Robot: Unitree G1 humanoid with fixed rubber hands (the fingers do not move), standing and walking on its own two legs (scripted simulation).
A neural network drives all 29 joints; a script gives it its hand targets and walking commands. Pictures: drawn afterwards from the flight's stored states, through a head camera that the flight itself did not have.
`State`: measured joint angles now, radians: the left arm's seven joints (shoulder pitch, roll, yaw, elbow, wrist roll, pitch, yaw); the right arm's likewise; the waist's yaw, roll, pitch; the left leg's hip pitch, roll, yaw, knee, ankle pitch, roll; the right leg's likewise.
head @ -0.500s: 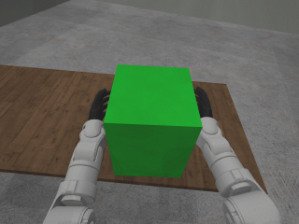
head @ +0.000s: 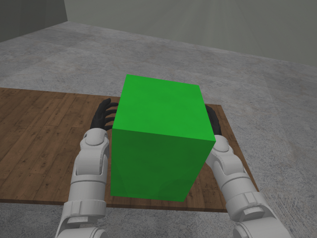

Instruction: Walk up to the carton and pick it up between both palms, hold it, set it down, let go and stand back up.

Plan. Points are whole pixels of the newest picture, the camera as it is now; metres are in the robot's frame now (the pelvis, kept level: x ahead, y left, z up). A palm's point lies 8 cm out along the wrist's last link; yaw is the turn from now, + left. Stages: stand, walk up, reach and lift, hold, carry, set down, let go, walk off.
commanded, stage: reach and lift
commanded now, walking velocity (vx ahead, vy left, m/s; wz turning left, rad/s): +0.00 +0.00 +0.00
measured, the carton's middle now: (155, 139) +0.36 +0.00 +0.10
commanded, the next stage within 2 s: hold in 0.96 s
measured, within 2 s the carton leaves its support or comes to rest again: neither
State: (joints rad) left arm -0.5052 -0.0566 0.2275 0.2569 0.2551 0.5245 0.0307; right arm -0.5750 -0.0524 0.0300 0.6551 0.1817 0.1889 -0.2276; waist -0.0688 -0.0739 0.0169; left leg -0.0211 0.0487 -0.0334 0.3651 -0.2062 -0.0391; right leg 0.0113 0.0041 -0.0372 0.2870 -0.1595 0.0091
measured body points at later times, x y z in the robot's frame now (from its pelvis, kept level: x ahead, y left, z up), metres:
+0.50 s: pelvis -0.01 +0.00 +0.00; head -0.06 +0.04 +0.45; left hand +0.38 +0.15 +0.18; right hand +0.36 -0.15 +0.16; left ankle +0.01 +0.14 -0.75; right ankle +0.01 -0.12 -0.75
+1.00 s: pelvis +0.00 +0.01 +0.00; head -0.04 +0.04 +0.45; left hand +0.37 +0.16 +0.20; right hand +0.37 -0.14 +0.18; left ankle +0.01 +0.14 -0.75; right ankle +0.01 -0.12 -0.75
